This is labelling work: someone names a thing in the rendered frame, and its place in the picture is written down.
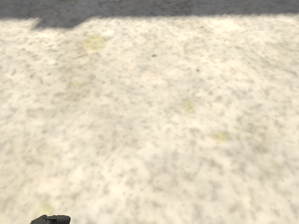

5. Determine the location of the robot left hand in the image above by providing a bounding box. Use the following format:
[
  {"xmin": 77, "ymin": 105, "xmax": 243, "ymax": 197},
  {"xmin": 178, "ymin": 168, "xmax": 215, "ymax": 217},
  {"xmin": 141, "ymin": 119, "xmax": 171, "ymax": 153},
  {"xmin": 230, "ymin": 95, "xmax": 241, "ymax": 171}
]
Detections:
[{"xmin": 30, "ymin": 215, "xmax": 71, "ymax": 224}]

